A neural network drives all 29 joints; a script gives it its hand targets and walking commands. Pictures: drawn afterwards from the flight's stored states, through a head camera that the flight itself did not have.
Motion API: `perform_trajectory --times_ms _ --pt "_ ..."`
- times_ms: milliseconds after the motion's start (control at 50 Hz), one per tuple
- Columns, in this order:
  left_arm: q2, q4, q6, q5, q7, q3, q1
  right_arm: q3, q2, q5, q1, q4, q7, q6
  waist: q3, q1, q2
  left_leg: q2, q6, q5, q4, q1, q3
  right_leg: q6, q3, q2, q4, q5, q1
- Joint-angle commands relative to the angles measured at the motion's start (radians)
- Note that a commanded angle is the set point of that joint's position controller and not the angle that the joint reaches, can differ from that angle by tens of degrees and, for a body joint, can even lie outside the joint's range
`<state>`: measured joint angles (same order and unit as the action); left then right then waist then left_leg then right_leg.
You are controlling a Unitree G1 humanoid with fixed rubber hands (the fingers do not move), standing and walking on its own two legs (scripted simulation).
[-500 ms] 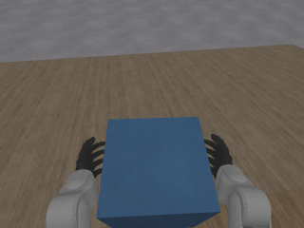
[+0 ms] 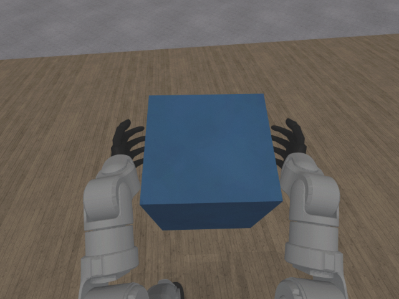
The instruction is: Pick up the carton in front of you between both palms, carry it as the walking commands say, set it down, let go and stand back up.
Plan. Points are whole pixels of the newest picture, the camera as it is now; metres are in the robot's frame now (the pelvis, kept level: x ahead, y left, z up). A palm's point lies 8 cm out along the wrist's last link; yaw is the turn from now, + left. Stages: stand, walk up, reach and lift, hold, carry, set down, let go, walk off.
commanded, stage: carry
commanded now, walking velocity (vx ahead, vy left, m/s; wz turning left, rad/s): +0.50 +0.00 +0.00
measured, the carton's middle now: (206, 170) +0.37 +0.01 +0.04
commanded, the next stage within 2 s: none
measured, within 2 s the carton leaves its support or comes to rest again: neither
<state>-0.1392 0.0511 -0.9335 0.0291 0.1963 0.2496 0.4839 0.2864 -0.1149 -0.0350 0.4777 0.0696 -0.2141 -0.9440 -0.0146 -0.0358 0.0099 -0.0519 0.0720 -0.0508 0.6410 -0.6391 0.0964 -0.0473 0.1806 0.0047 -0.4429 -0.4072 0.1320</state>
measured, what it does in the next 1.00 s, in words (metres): goes down: left foot, then right foot 0.05 m lower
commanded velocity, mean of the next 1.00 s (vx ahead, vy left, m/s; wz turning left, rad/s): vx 0.50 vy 0.00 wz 0.00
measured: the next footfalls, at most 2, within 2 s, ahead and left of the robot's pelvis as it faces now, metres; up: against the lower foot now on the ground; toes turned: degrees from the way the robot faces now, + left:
left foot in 0.08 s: +0.22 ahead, +0.08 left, -0.03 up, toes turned +4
right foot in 0.56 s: +0.55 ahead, -0.03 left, -0.07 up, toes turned -2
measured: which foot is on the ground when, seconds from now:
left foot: up 0.00-0.06, down 0.08-0.56, up 0.58-1.00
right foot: down 0.00-0.10, up 0.12-0.54, down 0.56-1.00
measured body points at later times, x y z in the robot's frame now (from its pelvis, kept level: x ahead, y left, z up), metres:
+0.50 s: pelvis +0.36 +0.02 -0.04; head +0.40 +0.03 +0.41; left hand +0.71 +0.18 +0.05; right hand +0.70 -0.14 +0.05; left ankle +0.19 +0.08 -0.75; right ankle +0.50 -0.06 -0.76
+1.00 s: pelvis +0.69 +0.03 -0.10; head +0.72 +0.02 +0.35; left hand +1.02 +0.20 +0.00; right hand +1.04 -0.11 -0.01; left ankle +0.83 +0.11 -0.81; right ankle +0.52 -0.02 -0.80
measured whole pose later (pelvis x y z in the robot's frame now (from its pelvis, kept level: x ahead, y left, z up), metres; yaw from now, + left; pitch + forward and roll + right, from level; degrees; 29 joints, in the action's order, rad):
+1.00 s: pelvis +0.69 +0.03 -0.10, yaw +0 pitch +5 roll +0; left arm -0.15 0.07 -0.89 0.01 0.19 0.21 0.40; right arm 0.27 -0.13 -0.04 0.37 0.11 -0.21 -0.89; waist -0.05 -0.09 0.02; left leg 0.02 0.08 0.18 0.46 -0.56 0.08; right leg -0.12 0.07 0.09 -0.61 -0.43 0.12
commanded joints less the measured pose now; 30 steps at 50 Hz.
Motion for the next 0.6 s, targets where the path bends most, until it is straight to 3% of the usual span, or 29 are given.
perform_trajectory --times_ms 0,20,40,60,80,100,120,160,180,240,300,380,420,460,500,520,540,560,580 --pt "-0.659 0.029 -0.004 -0.125 0.01 -0.558 0.458 -0.57 -0.682 0.122 0.493 0.008 0.005 -0.002 -0.289 -0.017 -0.148 0.065 0.025 0.093 -0.145 0.108 0.063 -0.079 -0.085 -0.182 -0.048 0.834 -0.261" --pt "-0.663 0.028 -0.011 -0.12 0.01 -0.558 0.456 -0.567 -0.68 0.122 0.484 0.004 0.008 -0.008 -0.317 0.014 -0.15 0.081 0.03 0.1 -0.18 0.208 0.073 -0.055 -0.063 -0.175 -0.132 0.894 -0.26" --pt "-0.67 0.03 -0.019 -0.117 0.01 -0.563 0.458 -0.561 -0.68 0.118 0.46 -0.006 0.009 -0.012 -0.372 0.068 -0.114 0.098 0.022 0.114 -0.232 0.381 0.099 -0.026 -0.014 -0.149 -0.296 0.876 -0.218" --pt "-0.67 0.036 -0.024 -0.114 0.011 -0.569 0.468 -0.554 -0.679 0.111 0.435 -0.012 0.011 -0.016 -0.424 0.108 -0.032 0.012 0.004 0.103 -0.188 0.577 0.006 -0.006 -0.022 -0.128 -0.492 0.636 -0.063" --pt "-0.685 0.035 -0.031 -0.117 0.014 -0.57 0.469 -0.539 -0.662 0.107 0.409 -0.021 0.01 -0.021 -0.458 0.095 0.12 -0.165 0.022 0.295 -0.107 0.738 -0.279 0.005 -0.042 -0.054 -0.666 0.286 0.155" --pt "-0.698 0.033 -0.038 -0.116 0.01 -0.561 0.439 -0.55 -0.654 0.112 0.44 -0.006 0.007 -0.022 -0.508 0.106 0.332 -0.308 0.184 0.274 -0.193 0.904 -0.645 0.025 -0.11 0.097 -0.915 -0.116 0.451" --pt "-0.702 0.054 -0.038 -0.12 0.01 -0.559 0.477 -0.572 -0.696 0.143 0.46 0.006 0.014 -0.022 -0.496 0.107 0.312 -0.313 0.228 0.263 -0.199 0.933 -0.647 -0.008 -0.192 0.062 -1.002 -0.142 0.563" --pt "-0.746 0.084 -0.03 -0.114 0.01 -0.557 0.525 -0.636 -0.779 0.197 0.535 0.073 0.043 -0.008 -0.418 0.111 0.083 -0.247 0.177 0.353 -0.183 0.808 -0.485 -0.023 -0.203 -0.008 -0.914 -0.064 0.6" --pt "-0.757 0.082 -0.021 -0.112 0.008 -0.555 0.521 -0.662 -0.798 0.214 0.574 0.103 0.053 0.002 -0.411 0.101 0.064 -0.235 0.16 0.366 -0.193 0.773 -0.444 -0.019 -0.195 -0.028 -0.841 -0.024 0.592" --pt "-0.75 0.091 0.01 -0.098 0.005 -0.562 0.469 -0.701 -0.806 0.238 0.558 0.142 0.062 0.033 -0.433 0.092 0.073 -0.214 0.137 0.474 -0.188 0.76 -0.349 -0.012 -0.18 -0.033 -0.68 0.019 0.565" --pt "-0.725 0.109 0.031 -0.103 0.004 -0.581 0.41 -0.709 -0.766 0.233 0.487 0.16 0.055 0.052 -0.44 0.111 0.101 -0.183 0.129 0.653 -0.154 0.829 -0.263 -0.012 -0.144 -0.02 -0.536 0.141 0.624" --pt "-0.675 0.152 0.035 -0.114 0.006 -0.595 0.387 -0.705 -0.714 0.217 0.417 0.172 0.043 0.052 -0.38 0.138 0.091 -0.066 0.089 0.631 -0.139 0.8 -0.137 -0.008 -0.052 0.037 -0.203 0.413 0.545" --pt "-0.645 0.151 0.025 -0.111 0.007 -0.59 0.368 -0.692 -0.69 0.196 0.376 0.15 0.035 0.045 -0.343 0.15 0.092 -0.034 0.076 0.552 -0.137 0.754 -0.101 -0.02 -0.02 0.058 -0.048 0.557 0.432" --pt "-0.612 0.14 0.01 -0.102 0.005 -0.575 0.353 -0.68 -0.674 0.171 0.354 0.118 0.027 0.032 -0.323 0.123 0.102 -0.036 0.059 0.493 -0.074 0.715 -0.097 -0.041 -0.032 0.057 0.036 0.671 0.306" --pt "-0.58 0.104 -0.003 -0.084 0.006 -0.544 0.318 -0.673 -0.665 0.16 0.376 0.091 0.021 0.016 -0.354 0.04 0.081 -0.039 0.026 0.486 0.118 0.65 -0.048 -0.057 -0.033 0.047 0.076 0.69 0.094" --pt "-0.567 0.088 -0.01 -0.071 0.008 -0.526 0.31 -0.667 -0.657 0.156 0.396 0.076 0.018 0.008 -0.374 -0.009 0.038 -0.019 0.005 0.35 0.277 0.553 -0.007 -0.048 -0.061 -0.003 0.059 0.718 -0.046" --pt "-0.544 0.068 -0.019 -0.061 0.009 -0.503 0.291 -0.66 -0.645 0.154 0.423 0.066 0.012 -0.001 -0.398 -0.028 -0.07 0.031 0.003 -0.011 0.463 0.366 0.013 -0.04 -0.192 -0.136 -0.08 1.01 -0.202" --pt "-0.515 0.045 -0.027 -0.056 0.02 -0.486 0.343 -0.647 -0.667 0.158 0.413 0.027 0.012 -0.015 -0.466 -0.021 -0.3 0.158 -0.042 -0.546 0.728 0.048 -0.061 -0.209 -0.573 -0.358 -0.15 1.203 -0.455" --pt "-0.533 0.014 -0.03 -0.071 0.028 -0.502 0.324 -0.627 -0.652 0.158 0.411 0.036 0.009 -0.018 -0.54 -0.059 -0.307 0.145 -0.039 -0.599 0.913 -0.139 -0.135 -0.363 -0.781 -0.448 -0.089 0.772 -0.546"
